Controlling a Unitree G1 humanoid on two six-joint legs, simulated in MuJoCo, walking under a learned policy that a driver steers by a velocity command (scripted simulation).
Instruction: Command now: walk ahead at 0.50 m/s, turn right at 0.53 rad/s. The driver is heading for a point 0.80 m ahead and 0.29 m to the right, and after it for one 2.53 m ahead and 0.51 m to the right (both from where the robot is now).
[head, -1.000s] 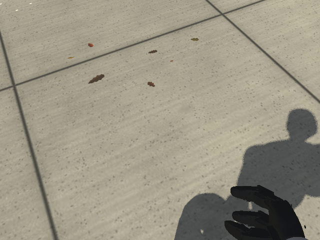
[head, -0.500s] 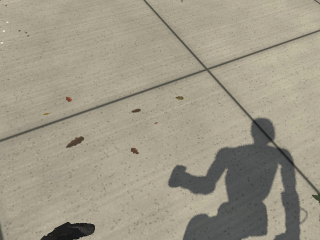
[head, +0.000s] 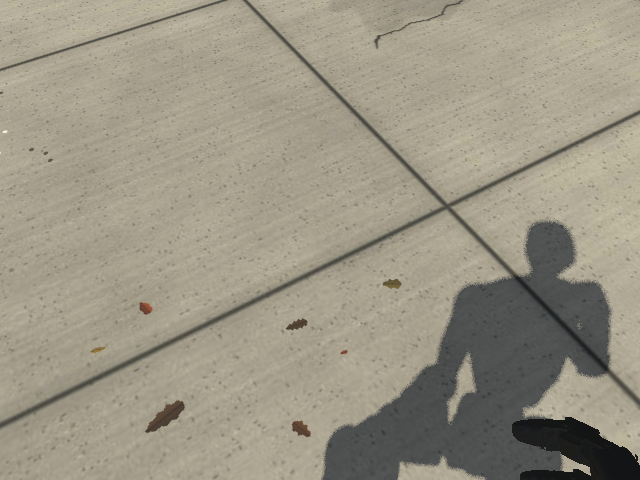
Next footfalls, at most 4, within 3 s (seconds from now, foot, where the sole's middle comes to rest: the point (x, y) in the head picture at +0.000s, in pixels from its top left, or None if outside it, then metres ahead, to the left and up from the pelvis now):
0.04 left None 0.18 0.13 -0.77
0.54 right None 0.38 -0.16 -0.77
1.06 left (448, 369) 0.73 -0.16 -0.77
1.54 right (584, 358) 0.79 -0.46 -0.77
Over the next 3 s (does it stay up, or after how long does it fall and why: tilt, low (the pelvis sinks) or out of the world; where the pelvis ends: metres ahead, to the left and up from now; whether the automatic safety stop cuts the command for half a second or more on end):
stays up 1.17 -0.43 0.01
